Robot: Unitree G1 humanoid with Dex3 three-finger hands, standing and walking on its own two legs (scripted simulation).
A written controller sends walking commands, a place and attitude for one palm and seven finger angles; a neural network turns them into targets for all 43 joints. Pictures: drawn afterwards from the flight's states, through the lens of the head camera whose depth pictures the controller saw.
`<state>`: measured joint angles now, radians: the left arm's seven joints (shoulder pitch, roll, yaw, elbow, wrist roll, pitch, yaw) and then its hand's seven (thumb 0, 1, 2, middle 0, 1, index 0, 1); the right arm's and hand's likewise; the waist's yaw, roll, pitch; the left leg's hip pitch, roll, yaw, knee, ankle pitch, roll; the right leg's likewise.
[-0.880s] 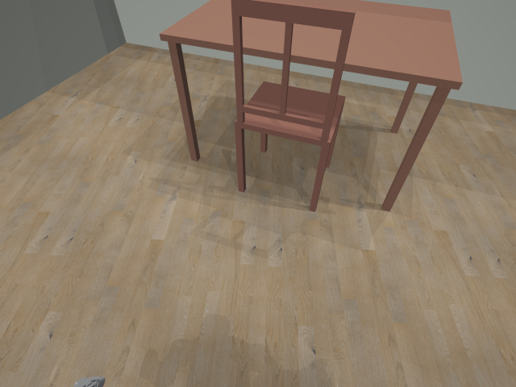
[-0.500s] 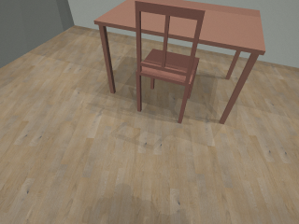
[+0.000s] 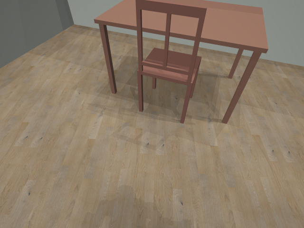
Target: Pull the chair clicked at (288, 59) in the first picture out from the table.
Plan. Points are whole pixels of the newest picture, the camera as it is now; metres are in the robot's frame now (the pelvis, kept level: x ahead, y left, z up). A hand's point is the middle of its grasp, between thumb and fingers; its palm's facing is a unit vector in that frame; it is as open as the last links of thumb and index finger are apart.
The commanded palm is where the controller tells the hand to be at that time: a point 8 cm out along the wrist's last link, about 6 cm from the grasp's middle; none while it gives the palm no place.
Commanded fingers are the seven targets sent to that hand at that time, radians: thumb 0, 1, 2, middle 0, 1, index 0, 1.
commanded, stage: look at it before walking up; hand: left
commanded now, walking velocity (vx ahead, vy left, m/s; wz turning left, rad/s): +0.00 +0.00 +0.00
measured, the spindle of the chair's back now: (166, 42) +1.18 -0.03 -0.07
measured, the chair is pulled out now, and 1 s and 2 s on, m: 0.00 0.00 0.00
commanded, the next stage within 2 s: walk to a spot facing it in 0.56 s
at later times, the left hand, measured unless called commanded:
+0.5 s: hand out of the picture +0.07 +0.25 -0.16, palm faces -0.03 -0.94 -0.33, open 7.3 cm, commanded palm none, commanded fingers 0.00 0.90 0.90 -0.20 -0.30 -0.20 -0.30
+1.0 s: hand out of the picture +0.04 +0.21 -0.19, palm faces +0.00 -0.99 -0.16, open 7.3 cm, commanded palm none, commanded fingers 0.00 0.90 0.90 -0.20 -0.30 -0.20 -0.30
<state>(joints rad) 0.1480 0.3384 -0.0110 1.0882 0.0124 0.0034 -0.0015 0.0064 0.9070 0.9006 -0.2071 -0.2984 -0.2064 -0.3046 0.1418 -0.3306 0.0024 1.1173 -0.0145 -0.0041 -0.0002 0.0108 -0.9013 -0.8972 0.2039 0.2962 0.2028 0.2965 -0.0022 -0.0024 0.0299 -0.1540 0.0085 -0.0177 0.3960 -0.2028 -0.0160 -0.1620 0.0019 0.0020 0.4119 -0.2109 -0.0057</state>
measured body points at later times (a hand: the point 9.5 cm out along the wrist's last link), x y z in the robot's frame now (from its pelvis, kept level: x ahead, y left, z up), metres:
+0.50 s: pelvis +0.01 +0.00 +0.00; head +0.01 +0.00 +0.45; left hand +0.08 +0.29 -0.13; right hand +0.08 -0.29 -0.13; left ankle +0.01 +0.13 -0.74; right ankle +0.01 -0.12 -0.74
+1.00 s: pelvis +0.07 +0.02 -0.01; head +0.06 +0.04 +0.44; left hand +0.04 +0.26 -0.18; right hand +0.06 -0.22 -0.16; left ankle +0.01 +0.13 -0.74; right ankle +0.01 -0.10 -0.72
